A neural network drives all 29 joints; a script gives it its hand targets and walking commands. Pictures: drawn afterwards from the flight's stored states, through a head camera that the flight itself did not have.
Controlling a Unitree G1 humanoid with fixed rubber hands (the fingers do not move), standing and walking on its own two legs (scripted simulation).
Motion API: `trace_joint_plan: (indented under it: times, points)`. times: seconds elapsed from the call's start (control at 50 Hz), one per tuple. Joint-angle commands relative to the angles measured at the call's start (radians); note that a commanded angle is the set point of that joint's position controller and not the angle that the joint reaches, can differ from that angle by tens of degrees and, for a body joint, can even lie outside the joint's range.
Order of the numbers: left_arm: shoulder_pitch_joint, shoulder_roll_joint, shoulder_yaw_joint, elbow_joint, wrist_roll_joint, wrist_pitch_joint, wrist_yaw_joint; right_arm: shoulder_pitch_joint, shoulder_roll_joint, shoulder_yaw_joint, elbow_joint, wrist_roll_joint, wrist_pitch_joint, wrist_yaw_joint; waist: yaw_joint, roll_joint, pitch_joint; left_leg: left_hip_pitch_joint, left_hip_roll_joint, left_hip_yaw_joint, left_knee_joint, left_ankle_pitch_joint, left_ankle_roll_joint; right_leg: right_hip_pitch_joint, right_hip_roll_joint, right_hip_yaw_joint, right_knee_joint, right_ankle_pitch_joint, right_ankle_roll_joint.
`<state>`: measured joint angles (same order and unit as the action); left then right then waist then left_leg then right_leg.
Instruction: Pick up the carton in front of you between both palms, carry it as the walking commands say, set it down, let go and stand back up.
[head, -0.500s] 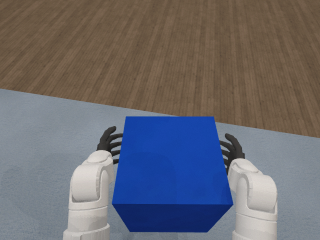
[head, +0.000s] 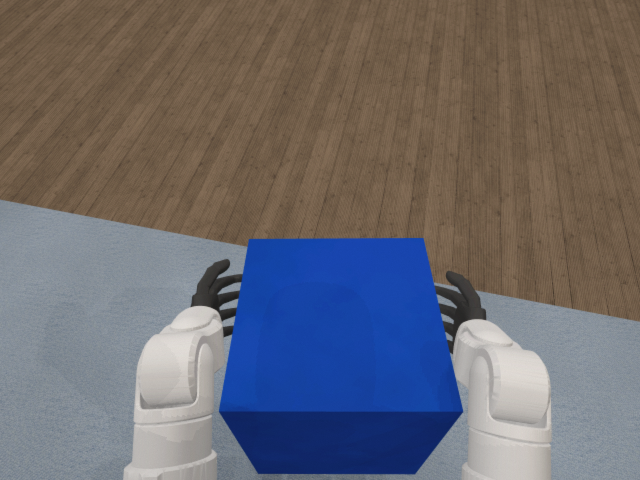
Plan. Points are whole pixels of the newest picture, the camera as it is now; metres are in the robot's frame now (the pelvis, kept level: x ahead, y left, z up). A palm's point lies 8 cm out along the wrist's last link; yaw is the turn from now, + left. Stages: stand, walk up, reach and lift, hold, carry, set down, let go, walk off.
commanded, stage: carry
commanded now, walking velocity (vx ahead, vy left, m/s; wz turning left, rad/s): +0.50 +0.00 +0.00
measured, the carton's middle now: (336, 362) +0.25 +0.00 +0.00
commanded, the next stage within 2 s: none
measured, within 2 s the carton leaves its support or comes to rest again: neither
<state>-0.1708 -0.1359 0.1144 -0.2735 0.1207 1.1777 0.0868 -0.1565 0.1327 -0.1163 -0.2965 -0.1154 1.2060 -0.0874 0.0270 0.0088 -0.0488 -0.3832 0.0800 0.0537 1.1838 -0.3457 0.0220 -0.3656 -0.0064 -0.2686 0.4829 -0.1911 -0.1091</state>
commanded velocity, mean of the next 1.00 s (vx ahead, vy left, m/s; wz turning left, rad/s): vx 0.50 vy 0.00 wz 0.00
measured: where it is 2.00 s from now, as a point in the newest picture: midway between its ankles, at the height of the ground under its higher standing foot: (344, 188)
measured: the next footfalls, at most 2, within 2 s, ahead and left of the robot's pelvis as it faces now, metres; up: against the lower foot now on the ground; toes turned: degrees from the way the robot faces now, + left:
left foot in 0.38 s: +0.45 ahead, +0.10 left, +0.00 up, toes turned +8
right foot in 0.86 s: +0.78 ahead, -0.12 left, +0.00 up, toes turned -14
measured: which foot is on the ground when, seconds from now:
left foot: up 0.00-0.36, down 0.38-0.88, up 0.90-1.00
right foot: down 0.00-0.40, up 0.42-0.84, down 0.86-1.00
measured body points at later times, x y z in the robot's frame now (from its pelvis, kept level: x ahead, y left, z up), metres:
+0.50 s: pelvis +0.35 +0.04 +0.00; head +0.37 +0.04 +0.45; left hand +0.65 +0.16 +0.07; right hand +0.61 -0.15 +0.07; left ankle +0.41 +0.10 -0.73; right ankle +0.18 -0.06 -0.63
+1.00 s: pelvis +0.68 -0.03 +0.00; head +0.72 -0.05 +0.45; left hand +1.01 +0.11 +0.14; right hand +1.01 -0.19 +0.13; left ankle +0.55 +0.09 -0.63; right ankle +0.74 -0.11 -0.73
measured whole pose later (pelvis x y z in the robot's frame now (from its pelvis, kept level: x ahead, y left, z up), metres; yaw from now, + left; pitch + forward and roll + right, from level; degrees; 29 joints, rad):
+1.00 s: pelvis +0.68 -0.03 +0.00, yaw -2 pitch +4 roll +0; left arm -0.49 -0.11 0.19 -0.39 0.07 1.33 0.14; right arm -0.49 0.07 -0.19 -0.40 -0.07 1.37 -0.11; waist 0.04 0.03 0.01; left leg -0.42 0.06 0.04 1.25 -0.38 0.05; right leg -0.40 -0.02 -0.23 0.52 -0.19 -0.09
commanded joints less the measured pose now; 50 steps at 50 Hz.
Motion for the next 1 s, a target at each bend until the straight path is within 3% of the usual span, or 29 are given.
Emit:
trace_joint_plan:
  times: [0.0, 0.06, 0.12, 0.24, 0.28, 0.3, 0.32, 0.34, 0.36, 0.38, 0.4, 0.42, 0.46, 0.5, 0.56, 0.66, 0.76, 0.8, 0.82, 0.84, 0.86, 0.88, 0.9, 0.94, 0.98]
  points:
    - [-0.446, -0.996, -0.758, -0.059, -0.442, -0.008, -0.274, -0.435, 0.955, 0.724, -0.040, 0.380, -0.040, 0.262, -0.019, -0.066, -0.304, -0.189, 0.046, -0.025, -0.074, 0.090, 0.002, 0.366, -0.306, 0.407, -0.293, 0.046, -0.023]
    - [-0.397, -0.979, -0.760, -0.051, -0.448, -0.020, -0.292, -0.378, 0.965, 0.724, -0.020, 0.349, -0.068, 0.246, -0.014, -0.104, -0.271, -0.225, 0.034, 0.033, -0.242, 0.125, -0.021, 0.389, -0.280, 0.310, -0.320, 0.108, -0.022]
    - [-0.377, -0.947, -0.754, -0.064, -0.448, -0.026, -0.298, -0.376, 0.955, 0.737, -0.049, 0.347, -0.077, 0.234, -0.014, -0.129, -0.220, -0.283, 0.017, 0.083, -0.384, 0.193, -0.033, 0.446, -0.249, 0.239, -0.312, 0.249, -0.015]
    - [-0.349, -0.852, -0.713, -0.129, -0.416, 0.007, -0.272, -0.425, 0.862, 0.755, -0.160, 0.394, -0.032, 0.228, -0.005, -0.152, -0.116, -0.270, -0.018, 0.159, -0.593, 0.291, -0.011, 0.491, -0.222, 0.148, -0.281, 0.426, -0.012]
    - [-0.341, -0.827, -0.700, -0.132, -0.401, 0.025, -0.262, -0.431, 0.830, 0.745, -0.168, 0.404, -0.008, 0.231, -0.007, -0.158, -0.095, -0.205, -0.032, 0.183, -0.652, 0.311, 0.009, 0.499, -0.219, 0.125, -0.253, 0.520, -0.003]
    - [-0.343, -0.817, -0.697, -0.136, -0.398, 0.033, -0.258, -0.432, 0.819, 0.740, -0.167, 0.408, 0.002, 0.233, -0.011, -0.167, -0.113, -0.129, -0.051, 0.199, -0.669, 0.309, 0.020, 0.501, -0.219, 0.107, -0.201, 0.640, 0.009]
    - [-0.350, -0.807, -0.695, -0.143, -0.396, 0.041, -0.256, -0.431, 0.810, 0.732, -0.163, 0.409, 0.010, 0.235, -0.019, -0.175, -0.155, -0.018, -0.085, 0.225, -0.685, 0.291, 0.024, 0.496, -0.211, 0.075, -0.103, 0.744, 0.026]
    - [-0.364, -0.797, -0.695, -0.152, -0.397, 0.049, -0.254, -0.421, 0.806, 0.721, -0.152, 0.407, 0.016, 0.237, -0.040, -0.146, -0.217, 0.165, -0.129, 0.266, -0.733, 0.263, 0.023, 0.442, -0.178, 0.022, 0.066, 0.758, 0.052]
    - [-0.384, -0.786, -0.698, -0.156, -0.398, 0.055, -0.254, -0.424, 0.800, 0.712, -0.151, 0.404, 0.021, 0.240, -0.064, -0.089, -0.288, 0.396, -0.055, 0.174, -0.731, 0.203, 0.025, 0.284, -0.156, 0.034, 0.254, 0.555, 0.074]
    - [-0.425, -0.793, -0.711, -0.187, -0.411, 0.067, -0.254, -0.429, 0.789, 0.694, -0.123, 0.387, 0.019, 0.244, -0.070, 0.155, -0.387, 0.627, 0.239, -0.309, -0.802, 0.022, 0.166, -0.009, -0.061, 0.060, 0.572, 0.259, 0.118]
    - [-0.437, -0.794, -0.712, -0.185, -0.415, 0.070, -0.257, -0.414, 0.821, 0.694, -0.101, 0.395, 0.018, 0.246, -0.062, 0.298, -0.380, 0.688, 0.343, -0.590, -0.958, 0.133, 0.240, -0.230, 0.057, 0.145, 0.772, -0.254, 0.122]
    - [-0.442, -0.826, -0.718, -0.150, -0.413, 0.066, -0.258, -0.435, 0.841, 0.697, -0.119, 0.408, 0.018, 0.248, -0.058, 0.223, -0.360, 0.673, 0.334, -0.481, -0.934, 0.266, 0.234, -0.294, -0.012, 0.248, 0.887, -0.263, 0.094]
    - [-0.443, -0.886, -0.722, -0.138, -0.410, 0.047, -0.260, -0.462, 0.902, 0.715, -0.126, 0.419, 0.006, 0.252, -0.055, 0.036, -0.332, 0.545, 0.286, -0.294, -0.908, 0.442, 0.166, -0.291, -0.097, 0.277, 0.807, -0.168, 0.067]
    - [-0.425, -0.926, -0.726, -0.118, -0.407, 0.031, -0.257, -0.487, 0.930, 0.731, -0.141, 0.430, -0.005, 0.256, -0.042, 0.048, -0.330, 0.461, 0.247, -0.168, -0.949, 0.381, 0.113, -0.228, -0.119, 0.252, 0.675, -0.085, 0.075]
    - [-0.378, -0.941, -0.729, -0.099, -0.385, 0.011, -0.244, -0.463, 0.918, 0.734, -0.144, 0.438, -0.011, 0.268, -0.041, 0.097, -0.294, 0.429, 0.214, -0.067, -0.993, 0.355, 0.107, -0.235, -0.105, 0.194, 0.513, -0.039, 0.100]
    - [-0.414, -0.901, -0.738, -0.157, -0.390, 0.018, -0.226, -0.466, 0.852, 0.718, -0.178, 0.437, -0.001, 0.271, -0.045, 0.129, -0.190, 0.447, 0.157, 0.050, -0.999, 0.464, 0.100, -0.271, -0.083, 0.108, 0.220, 0.089, 0.125]
    - [-0.525, -0.779, -0.720, -0.252, -0.430, 0.078, -0.215, -0.541, 0.731, 0.679, -0.241, 0.422, 0.044, 0.236, -0.052, 0.148, -0.126, 0.478, 0.147, 0.097, -0.961, 0.576, 0.081, -0.184, -0.051, 0.058, 0.047, 0.185, 0.087]
    - [-0.572, -0.715, -0.700, -0.253, -0.436, 0.107, -0.210, -0.597, 0.672, 0.665, -0.248, 0.416, 0.072, 0.221, -0.042, 0.156, -0.167, 0.490, 0.140, 0.132, -0.827, 0.736, 0.060, -0.051, -0.016, 0.028, 0.022, 0.158, 0.065]
    - [-0.592, -0.686, -0.686, -0.239, -0.434, 0.121, -0.207, -0.632, 0.640, 0.660, -0.248, 0.416, 0.087, 0.214, -0.018, 0.130, -0.217, 0.450, 0.105, 0.181, -0.674, 0.777, 0.036, 0.102, 0.029, -0.013, -0.016, 0.125, 0.061]
    - [-0.619, -0.656, -0.667, -0.222, -0.434, 0.134, -0.204, -0.678, 0.608, 0.656, -0.243, 0.416, 0.103, 0.208, 0.019, 0.075, -0.288, 0.345, 0.070, 0.190, -0.479, 0.679, 0.015, 0.297, 0.012, 0.017, -0.009, 0.053, 0.063]
    - [-0.656, -0.610, -0.642, -0.206, -0.430, 0.147, -0.202, -0.739, 0.595, 0.658, -0.241, 0.429, 0.123, 0.201, 0.035, -0.125, -0.385, 0.111, 0.013, 0.164, -0.186, 0.377, -0.013, 0.515, -0.246, 0.396, -0.042, -0.058, -0.019]
    - [-0.712, -0.598, -0.625, -0.176, -0.435, 0.154, -0.200, -0.813, 0.606, 0.656, -0.236, 0.446, 0.138, 0.197, 0.056, -0.355, -0.412, -0.188, -0.132, 0.087, 0.058, -0.097, -0.031, 0.659, -0.388, 0.787, -0.207, -0.106, -0.141]
    - [-0.757, -0.621, -0.631, -0.185, -0.467, 0.170, -0.199, -0.841, 0.621, 0.639, -0.204, 0.450, 0.146, 0.192, 0.033, -0.276, -0.392, -0.283, -0.081, -0.037, 0.203, -0.135, 0.006, 0.652, -0.396, 0.748, -0.215, -0.028, -0.149]
    - [-0.847, -0.684, -0.635, -0.176, -0.496, 0.181, -0.200, -0.922, 0.661, 0.615, -0.181, 0.459, 0.154, 0.186, 0.025, -0.100, -0.369, -0.304, -0.002, -0.071, 0.191, -0.035, 0.043, 0.529, -0.337, 0.547, -0.156, 0.192, -0.103]
    - [-0.951, -0.724, -0.635, -0.144, -0.516, 0.183, -0.205, -0.982, 0.692, 0.602, -0.120, 0.453, 0.156, 0.179, 0.010, -0.076, -0.378, -0.255, 0.025, -0.068, 0.077, 0.032, 0.042, 0.447, -0.305, 0.423, -0.169, 0.213, -0.064]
